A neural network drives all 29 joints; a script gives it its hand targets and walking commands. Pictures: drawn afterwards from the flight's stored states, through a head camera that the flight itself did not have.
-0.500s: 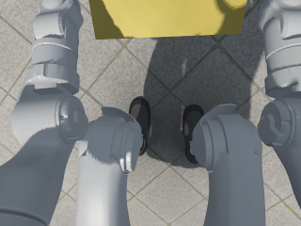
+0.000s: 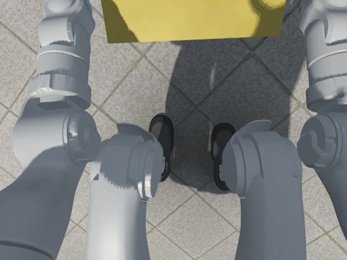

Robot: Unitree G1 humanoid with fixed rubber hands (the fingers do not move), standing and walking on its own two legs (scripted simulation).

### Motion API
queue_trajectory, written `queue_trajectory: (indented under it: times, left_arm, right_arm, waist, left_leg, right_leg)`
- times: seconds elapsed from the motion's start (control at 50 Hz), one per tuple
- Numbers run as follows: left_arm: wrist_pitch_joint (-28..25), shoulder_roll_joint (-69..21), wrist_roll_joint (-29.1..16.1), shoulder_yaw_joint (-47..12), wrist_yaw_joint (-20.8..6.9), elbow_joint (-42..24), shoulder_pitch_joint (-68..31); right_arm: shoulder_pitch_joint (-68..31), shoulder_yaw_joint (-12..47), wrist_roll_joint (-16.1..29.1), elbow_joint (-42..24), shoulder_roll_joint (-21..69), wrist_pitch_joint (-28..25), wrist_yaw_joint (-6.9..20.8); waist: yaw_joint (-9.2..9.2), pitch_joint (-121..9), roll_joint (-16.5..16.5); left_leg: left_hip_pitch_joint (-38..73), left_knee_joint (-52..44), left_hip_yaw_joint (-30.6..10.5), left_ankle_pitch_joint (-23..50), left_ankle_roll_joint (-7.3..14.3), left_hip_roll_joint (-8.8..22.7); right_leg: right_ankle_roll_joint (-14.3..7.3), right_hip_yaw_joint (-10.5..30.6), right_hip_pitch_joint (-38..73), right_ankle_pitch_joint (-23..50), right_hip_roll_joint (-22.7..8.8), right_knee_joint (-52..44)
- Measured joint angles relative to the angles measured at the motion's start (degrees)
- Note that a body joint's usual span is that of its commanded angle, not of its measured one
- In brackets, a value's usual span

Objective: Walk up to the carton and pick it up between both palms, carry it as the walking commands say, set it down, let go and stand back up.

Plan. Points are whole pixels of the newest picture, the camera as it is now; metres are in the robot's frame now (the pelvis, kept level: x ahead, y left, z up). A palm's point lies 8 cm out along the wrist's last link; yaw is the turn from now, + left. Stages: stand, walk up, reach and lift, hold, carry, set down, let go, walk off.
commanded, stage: set down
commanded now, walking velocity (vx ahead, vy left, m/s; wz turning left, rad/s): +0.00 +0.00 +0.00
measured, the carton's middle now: out of the picture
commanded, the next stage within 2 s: none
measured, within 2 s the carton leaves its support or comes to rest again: rests again in 0.46 s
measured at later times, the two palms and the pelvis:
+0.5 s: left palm (83, 0) +0.53 +0.18 -0.19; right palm out of the picture +0.53 -0.19 -0.19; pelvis +0.00 +0.00 +0.00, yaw +0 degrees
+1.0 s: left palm (66, 6) +0.52 +0.21 -0.18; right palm out of the picture +0.52 -0.23 -0.19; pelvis +0.00 +0.00 +0.00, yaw +0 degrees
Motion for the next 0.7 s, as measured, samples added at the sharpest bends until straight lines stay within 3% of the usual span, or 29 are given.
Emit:
queue_trajectory:
  times: [0.38, 0.5, 0.7]
  left_arm:
    - [-4.8, 0.0, -0.2, 0.0, 0.2, 3.8, -0.1]
    - [-5.0, 0.3, -2.8, -2.4, 1.8, 8.8, 0.3]
    - [-5.4, 1.4, -6.1, -3.6, 3.1, 8.9, 1.7]
  right_arm:
    - [0.0, 0.8, -0.1, 3.3, 0.0, -5.3, -0.6]
    - [0.3, 5.0, 2.5, 5.8, -0.8, -6.4, -3.1]
    - [2.5, 7.0, 5.3, 5.9, -2.1, -6.8, -3.7]
  waist:
    - [-0.01, 0.0, 0.0]
    - [-0.05, 0.0, 0.0]
    - [-0.05, 0.0, 0.0]
  left_leg:
    - [0.0, 0.8, 0.1, -0.6, 0.0, 0.1]
    - [0.0, 0.8, 0.1, -0.6, 0.0, 0.1]
    - [0.0, 0.8, 0.1, -0.4, 0.0, 0.1]
  right_leg:
    - [0.0, 0.0, 0.0, -0.6, 0.0, 0.8]
    - [0.0, 0.0, 0.0, -0.6, 0.0, 0.8]
    - [0.0, 0.0, 0.0, -0.4, 0.0, 0.8]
